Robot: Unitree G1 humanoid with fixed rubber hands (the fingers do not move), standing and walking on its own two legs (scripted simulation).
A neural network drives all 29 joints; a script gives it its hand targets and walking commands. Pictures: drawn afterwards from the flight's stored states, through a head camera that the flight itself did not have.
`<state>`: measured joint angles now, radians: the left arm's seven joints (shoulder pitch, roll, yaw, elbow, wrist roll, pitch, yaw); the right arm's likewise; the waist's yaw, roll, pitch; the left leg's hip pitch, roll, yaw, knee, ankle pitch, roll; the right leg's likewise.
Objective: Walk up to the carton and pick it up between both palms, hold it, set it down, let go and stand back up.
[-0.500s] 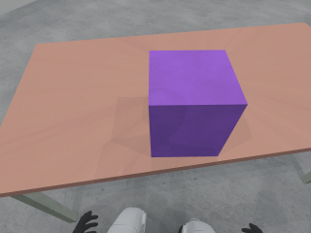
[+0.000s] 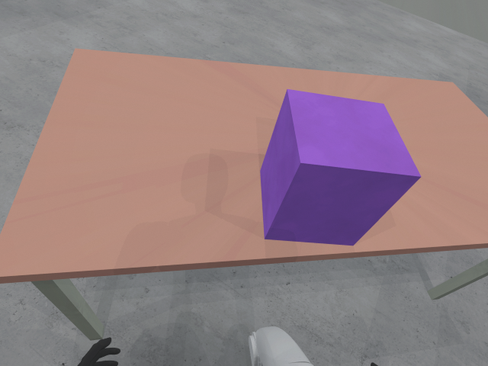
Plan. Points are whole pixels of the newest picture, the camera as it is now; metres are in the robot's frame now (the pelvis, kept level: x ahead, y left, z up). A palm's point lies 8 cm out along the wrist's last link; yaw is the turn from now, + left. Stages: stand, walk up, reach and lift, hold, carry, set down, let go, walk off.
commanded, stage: walk up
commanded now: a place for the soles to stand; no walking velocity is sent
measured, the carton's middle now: (322, 173) +0.49 -0.16 +0.02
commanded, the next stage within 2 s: none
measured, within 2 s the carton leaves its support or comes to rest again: neither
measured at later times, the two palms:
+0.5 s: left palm out of the picture +0.11 +0.04 -0.10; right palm out of the picture +0.04 -0.41 -0.13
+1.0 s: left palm out of the picture +0.04 +0.09 -0.10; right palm out of the picture +0.14 -0.33 -0.12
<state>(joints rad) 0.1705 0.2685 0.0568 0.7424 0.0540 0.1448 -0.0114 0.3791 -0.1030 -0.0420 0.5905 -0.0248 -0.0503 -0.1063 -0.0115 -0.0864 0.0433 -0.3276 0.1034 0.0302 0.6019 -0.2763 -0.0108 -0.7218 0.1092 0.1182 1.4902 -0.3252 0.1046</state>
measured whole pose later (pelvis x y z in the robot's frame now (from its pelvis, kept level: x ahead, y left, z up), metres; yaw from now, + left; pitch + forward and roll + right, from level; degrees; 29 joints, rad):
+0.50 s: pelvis +0.00 -0.17 -0.01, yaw -5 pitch -2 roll +3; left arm 0.32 0.11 0.00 0.64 0.03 0.00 0.00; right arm 0.35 -0.21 -0.05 0.72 -0.05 0.03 -0.02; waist 0.01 0.01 0.01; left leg -0.49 0.01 -0.03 1.10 -0.50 -0.04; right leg -0.32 -0.06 -0.06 0.66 -0.30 -0.03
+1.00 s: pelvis +0.00 -0.13 +0.00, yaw +6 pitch -1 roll +0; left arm 0.40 0.11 0.01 0.63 0.04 -0.06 0.06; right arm 0.20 -0.15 -0.04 0.75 -0.05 0.07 0.01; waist 0.05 0.05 0.02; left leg -0.43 0.02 -0.01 0.81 -0.37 -0.05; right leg -0.24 -0.14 -0.24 0.55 -0.27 0.01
